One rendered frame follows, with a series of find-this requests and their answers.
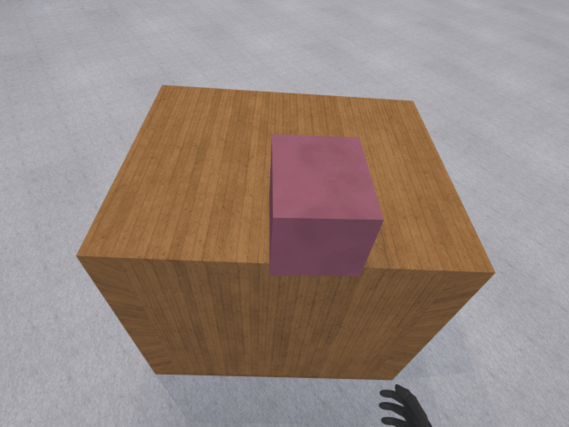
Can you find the carton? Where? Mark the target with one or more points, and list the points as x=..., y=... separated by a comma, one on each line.
x=324, y=214

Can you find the robot right hand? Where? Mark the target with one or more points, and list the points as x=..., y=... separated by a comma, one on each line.
x=411, y=411

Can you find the pedestal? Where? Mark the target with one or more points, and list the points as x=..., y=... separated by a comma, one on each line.
x=180, y=246

